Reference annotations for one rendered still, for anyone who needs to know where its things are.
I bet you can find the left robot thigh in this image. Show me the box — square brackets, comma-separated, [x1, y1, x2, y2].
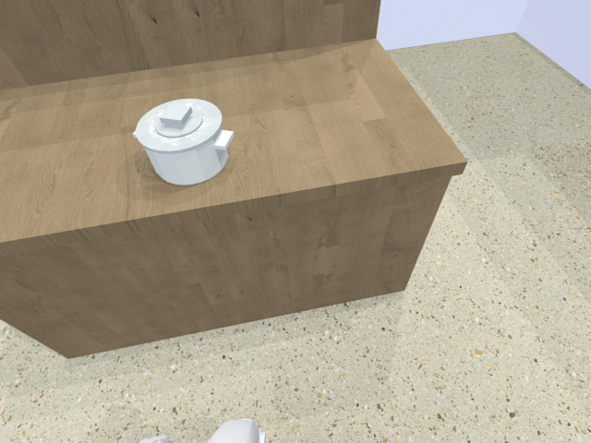
[208, 420, 266, 443]

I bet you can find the knob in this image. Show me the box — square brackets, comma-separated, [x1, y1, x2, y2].
[159, 104, 193, 126]

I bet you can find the lid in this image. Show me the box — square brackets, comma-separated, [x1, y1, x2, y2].
[136, 99, 223, 154]

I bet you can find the table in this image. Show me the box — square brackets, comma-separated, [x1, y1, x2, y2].
[0, 0, 468, 359]

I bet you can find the pot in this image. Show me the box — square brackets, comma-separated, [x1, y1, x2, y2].
[133, 128, 235, 186]

